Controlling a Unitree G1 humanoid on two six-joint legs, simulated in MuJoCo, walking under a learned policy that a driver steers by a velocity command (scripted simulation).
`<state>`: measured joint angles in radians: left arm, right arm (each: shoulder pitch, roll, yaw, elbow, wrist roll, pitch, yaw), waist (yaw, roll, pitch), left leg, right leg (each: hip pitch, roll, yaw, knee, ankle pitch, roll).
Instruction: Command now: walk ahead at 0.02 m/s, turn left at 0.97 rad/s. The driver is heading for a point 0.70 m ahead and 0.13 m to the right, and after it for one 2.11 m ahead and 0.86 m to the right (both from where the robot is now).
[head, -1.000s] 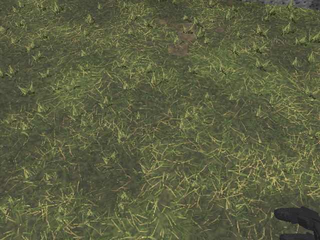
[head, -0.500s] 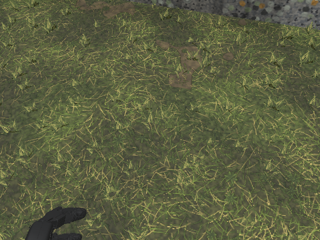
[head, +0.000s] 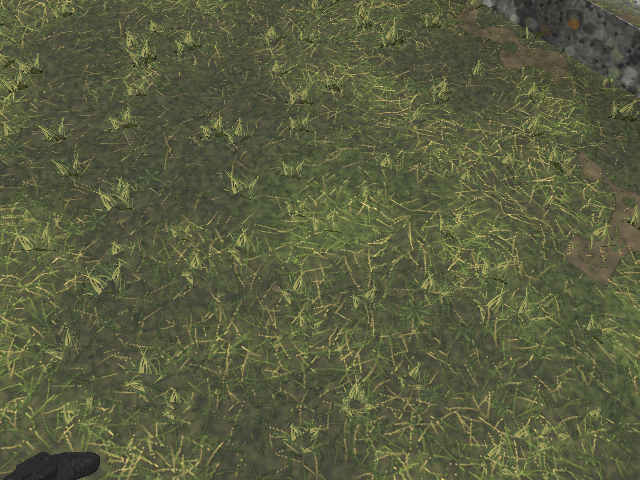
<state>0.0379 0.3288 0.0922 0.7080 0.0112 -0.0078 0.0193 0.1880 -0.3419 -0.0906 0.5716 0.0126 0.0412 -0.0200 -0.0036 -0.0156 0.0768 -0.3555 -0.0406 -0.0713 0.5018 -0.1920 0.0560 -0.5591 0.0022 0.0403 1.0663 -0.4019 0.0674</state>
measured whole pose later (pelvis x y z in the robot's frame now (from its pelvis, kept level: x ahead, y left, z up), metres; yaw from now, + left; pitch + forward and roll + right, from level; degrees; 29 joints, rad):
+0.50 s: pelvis +0.05 -0.03 +0.01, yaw +13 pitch +2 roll +1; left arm 0.27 0.27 0.06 0.74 -0.02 0.00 0.02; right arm 0.22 -0.30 -0.06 0.65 0.02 0.01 0.00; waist 0.04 0.00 -0.03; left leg -0.33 -0.02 -0.02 0.78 -0.47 -0.03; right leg -0.24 -0.02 0.04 0.43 -0.22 -0.02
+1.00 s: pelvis +0.27 -0.03 -0.04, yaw -7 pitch +3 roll +0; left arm 0.04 0.31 0.04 0.63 0.02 0.01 -0.09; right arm 0.50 -0.27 -0.03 0.88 -0.05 -0.06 -0.02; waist -0.05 -0.01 0.03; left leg 0.27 0.07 0.30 0.37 -0.52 -0.07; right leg -0.64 0.02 -0.16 0.76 -0.26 -0.19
